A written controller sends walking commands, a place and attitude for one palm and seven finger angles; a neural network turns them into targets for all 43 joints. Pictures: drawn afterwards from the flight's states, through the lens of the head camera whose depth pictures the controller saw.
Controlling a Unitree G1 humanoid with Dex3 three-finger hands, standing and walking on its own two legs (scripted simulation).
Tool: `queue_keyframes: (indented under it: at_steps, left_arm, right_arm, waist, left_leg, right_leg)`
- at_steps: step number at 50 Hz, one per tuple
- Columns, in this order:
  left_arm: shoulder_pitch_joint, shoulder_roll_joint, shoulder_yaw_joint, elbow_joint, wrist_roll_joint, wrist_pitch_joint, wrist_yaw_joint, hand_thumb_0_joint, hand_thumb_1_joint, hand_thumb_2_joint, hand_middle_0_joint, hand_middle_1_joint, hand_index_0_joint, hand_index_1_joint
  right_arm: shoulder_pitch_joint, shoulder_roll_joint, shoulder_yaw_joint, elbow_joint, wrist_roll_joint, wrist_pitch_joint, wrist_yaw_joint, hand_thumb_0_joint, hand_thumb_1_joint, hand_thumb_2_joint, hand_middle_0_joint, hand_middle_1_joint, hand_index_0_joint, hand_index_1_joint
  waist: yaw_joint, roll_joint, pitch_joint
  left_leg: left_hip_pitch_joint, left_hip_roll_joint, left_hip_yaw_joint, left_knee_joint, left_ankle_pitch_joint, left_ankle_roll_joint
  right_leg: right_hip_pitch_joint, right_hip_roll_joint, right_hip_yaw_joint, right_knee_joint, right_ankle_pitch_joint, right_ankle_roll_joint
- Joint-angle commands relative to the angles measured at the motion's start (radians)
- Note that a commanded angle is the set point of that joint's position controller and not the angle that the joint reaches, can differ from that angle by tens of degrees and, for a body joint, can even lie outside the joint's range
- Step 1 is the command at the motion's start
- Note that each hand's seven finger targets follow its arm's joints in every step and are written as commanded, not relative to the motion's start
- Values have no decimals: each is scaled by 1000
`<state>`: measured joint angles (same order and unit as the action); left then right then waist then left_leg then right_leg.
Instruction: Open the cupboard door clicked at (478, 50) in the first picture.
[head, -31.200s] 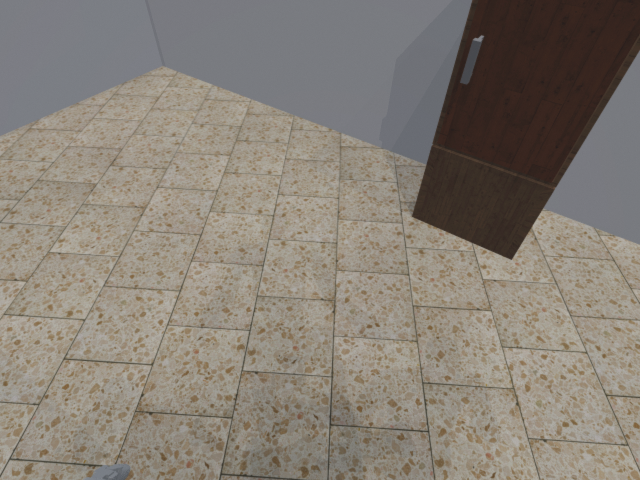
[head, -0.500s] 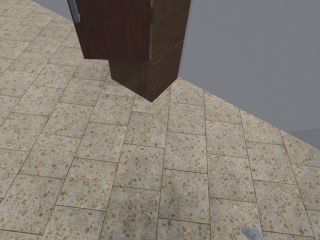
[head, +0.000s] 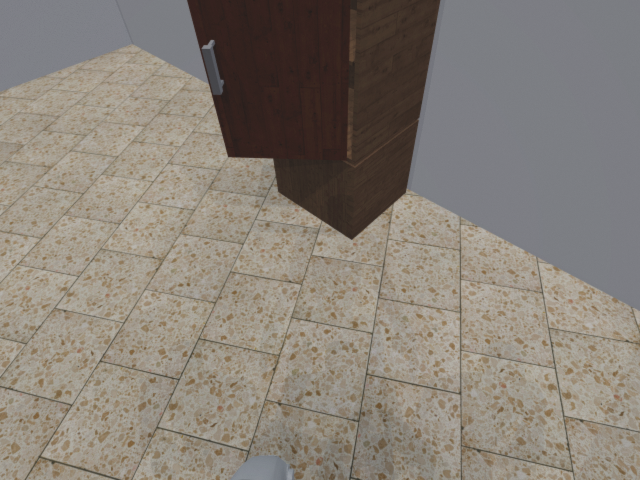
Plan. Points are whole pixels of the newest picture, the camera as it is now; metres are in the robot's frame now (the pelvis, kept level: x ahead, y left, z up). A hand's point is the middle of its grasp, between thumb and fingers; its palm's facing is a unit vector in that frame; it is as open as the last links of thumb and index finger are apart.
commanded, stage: take the last steps up to it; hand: left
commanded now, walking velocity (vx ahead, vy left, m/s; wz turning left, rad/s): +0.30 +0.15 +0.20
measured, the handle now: (214, 67) +1.12 +0.38 -0.02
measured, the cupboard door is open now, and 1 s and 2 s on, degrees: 38 38 38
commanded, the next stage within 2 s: come to a stop and stand still in 1.26 s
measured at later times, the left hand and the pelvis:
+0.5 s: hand (138, 449) +0.19 +0.30 -0.17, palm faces +0.13 -0.97 -0.21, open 7.4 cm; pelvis +0.15 +0.11 +0.00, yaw +4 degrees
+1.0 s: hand (171, 359) +0.33 +0.29 -0.16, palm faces +0.14 -0.97 -0.21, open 7.2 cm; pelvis +0.34 +0.11 +0.01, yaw +5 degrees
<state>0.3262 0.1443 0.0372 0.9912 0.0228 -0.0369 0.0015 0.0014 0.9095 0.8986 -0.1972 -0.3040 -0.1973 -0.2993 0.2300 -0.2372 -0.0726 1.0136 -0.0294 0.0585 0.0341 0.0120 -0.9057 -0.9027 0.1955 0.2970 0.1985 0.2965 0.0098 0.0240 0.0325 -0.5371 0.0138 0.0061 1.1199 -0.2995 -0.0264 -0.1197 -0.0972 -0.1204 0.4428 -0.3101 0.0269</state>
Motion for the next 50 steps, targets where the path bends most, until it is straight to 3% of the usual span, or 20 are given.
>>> queue_keyframes:
  at_steps: [1, 8, 10, 11, 12, 13, 14, 15, 18, 20, 30, 34, 35, 36, 37, 38, 40, 43, 46, 50]
  left_arm:
    - [65, 188, 49, -8, 2, -41, 16, 0, 900, 900, -200, -300, -200, -300]
    - [113, 217, 55, 55, 12, -34, 14, 0, 900, 900, -200, -300, -200, -300]
    - [78, 227, 59, 57, 12, -30, 13, 0, 900, 900, -200, -300, -200, -300]
    - [51, 229, 60, 51, 8, -25, 11, 0, 900, 900, -200, -300, -200, -300]
    - [68, 180, 51, 39, 2, -22, 2, 0, 900, 900, -200, -300, -200, -300]
    - [77, 117, 37, 4, -10, -15, -6, 0, 900, 900, -200, -300, -200, -300]
    - [-6, 110, 32, -30, -8, -8, 3, 0, 900, 900, -200, -300, -200, -300]
    - [-58, 106, 30, -51, -12, -9, 3, 0, 900, 900, -200, -300, -200, -300]
    - [-42, 93, 33, -3, 4, 8, -6, 0, 900, 900, -200, -300, -200, -300]
    - [1, 78, 28, 15, 7, 14, -13, 0, 900, 900, -200, -300, -200, -300]
    - [-183, 77, 28, -82, 4, 14, -21, 0, 900, 900, -200, -300, -200, -300]
    - [-82, 108, 39, -54, 8, 1, -20, 0, 900, 900, -200, -300, -200, -300]
    - [39, 166, 54, -18, 11, -13, -14, 0, 900, 900, -200, -300, -200, -300]
    - [163, 266, 78, 19, 12, -24, -7, 0, 900, 900, -200, -300, -200, -300]
    - [196, 284, 75, 25, -5, -22, 1, 0, 900, 900, -200, -300, -200, -300]
    - [128, 229, 67, 17, -5, -31, 9, 0, 900, 900, -200, -300, -200, -300]
    - [28, 160, 44, -9, -11, -33, 14, 0, 900, 900, -200, -300, -200, -300]
    - [13, 112, 28, 9, -8, -51, 10, 0, 900, 900, -200, -300, -200, -300]
    - [33, 120, 33, 31, -4, -57, 9, 0, 900, 900, -200, -300, -200, -300]
    - [47, 157, 37, 64, 1, -53, 5, 0, 900, 900, -200, -300, -200, -300]
  right_arm:
    - [-128, -23, -5, -102, 10, -36, 17, 0, -900, -900, 200, 300, 200, 300]
    - [-204, 8, 21, -127, 15, -64, 28, 0, -900, -900, 200, 300, 200, 300]
    - [-105, -14, 15, -100, 13, -78, 19, 0, -900, -900, 200, 300, 200, 300]
    - [38, -50, 6, -58, 7, -84, 10, 0, -900, -900, 200, 300, 200, 300]
    - [205, -148, -17, -14, -1, -91, -5, 0, -900, -900, 200, 300, 200, 300]
    - [318, -258, -48, 10, -6, -99, -23, 0, -900, -900, 200, 300, 200, 300]
    - [334, -268, -46, 21, 4, -87, -43, 0, -900, -900, 200, 300, 200, 300]
    - [267, -241, -36, 5, 1, -86, -46, 0, -900, -900, 200, 300, 200, 300]
    - [70, -92, 8, -46, -1, -106, -54, 0, -900, -900, 200, 300, 200, 300]
    - [76, -74, 14, -33, 1, -124, -57, 0, -900, -900, 200, 300, 200, 300]
    - [133, -69, 11, 12, -1, -129, -46, 0, -900, -900, 200, 300, 200, 300]
    - [131, -69, 19, 33, 2, -121, -47, 0, -900, -900, 200, 300, 200, 300]
    - [121, -46, 21, 29, 11, -124, -42, 0, -900, -900, 200, 300, 200, 300]
    - [140, -4, 27, 5, 18, -129, -35, 0, -900, -900, 200, 300, 200, 300]
    - [93, -49, 19, -13, 13, -122, -34, 0, -900, -900, 200, 300, 200, 300]
    - [52, -56, 14, -4, 11, -120, -36, 0, -900, -900, 200, 300, 200, 300]
    - [29, -12, 16, 7, 14, -109, -35, 0, -900, -900, 200, 300, 200, 300]
    - [87, 35, 24, 32, 8, -87, -25, 0, -900, -900, 200, 300, 200, 300]
    - [41, 50, 20, 15, 8, -79, -13, 0, -900, -900, 200, 300, 200, 300]
    - [-54, 45, 20, -26, 10, -88, 1, 0, -900, -900, 200, 300, 200, 300]
  waist:
    - [26, -172, 73]
    - [56, -227, 66]
    - [-1, -231, 38]
    - [-70, -174, -24]
    - [-133, 36, -154]
    - [-158, 333, -237]
    - [-161, 290, -231]
    - [-129, 140, -134]
    - [-35, 146, 16]
    - [-3, 76, 4]
    - [-12, 15, 54]
    - [42, -30, 12]
    - [94, -129, -37]
    - [118, -375, -106]
    - [127, -300, -97]
    - [97, -226, -46]
    - [43, -94, 12]
    - [-3, -154, -19]
    - [4, -112, -4]
    - [23, -156, 31]
  left_leg:
    - [-159, 55, 10, -70, 84, -28]
    - [10, 27, 111, -447, 36, 1]
    - [201, -4, 141, -546, 27, 25]
    - [397, -29, 155, -619, 64, 32]
    - [632, 66, 51, -632, 60, 63]
    - [770, 325, -379, -741, 102, 163]
    - [728, 368, -426, -836, 106, 209]
    - [613, 383, -408, -864, 21, 224]
    - [304, 298, -237, -922, -65, 195]
    - [285, 268, -158, -934, 49, 189]
    - [358, 265, -55, -948, 148, 226]
    - [307, 181, 20, -738, 153, 151]
    - [187, 98, 84, -526, 123, 107]
    - [-55, -31, 161, -237, -137, 49]
    - [-112, -13, 68, -24, -299, 39]
    - [-147, 31, -14, 57, -193, 39]
    - [-109, 78, -27, 32, -68, 19]
    - [-27, 84, 16, -87, 27, -9]
    - [-20, 85, 48, -222, 81, -18]
    - [15, 70, 78, -410, 99, -10]
  right_leg:
    - [71, -248, 115, -273, 142, -97]
    - [97, -267, 15, -172, 347, -91]
    - [25, -263, -10, -65, 424, -77]
    - [-43, -223, -67, 98, 448, -56]
    - [-162, -151, -110, 363, 270, -27]
    - [-435, 20, -97, 679, -301, 17]
    - [-504, 18, 49, 835, -318, -22]
    - [-536, -27, 80, 903, -248, -42]
    - [-479, -75, 100, 860, -73, -39]
    - [-431, -65, 89, 786, -26, -34]
    - [-334, -17, 49, 285, 61, -25]
    - [-56, 33, 15, 79, 104, -41]
    - [139, -34, 132, 12, 83, -76]
    - [354, -297, 498, -111, 134, -184]
    - [309, -401, 616, -198, 168, -263]
    - [238, -356, 550, -195, 244, -244]
    - [104, -298, 359, -200, 367, -204]
    - [48, -205, 146, -219, 458, -159]
    - [40, -202, 113, -245, 415, -176]
    - [37, -207, 108, -237, 326, -171]
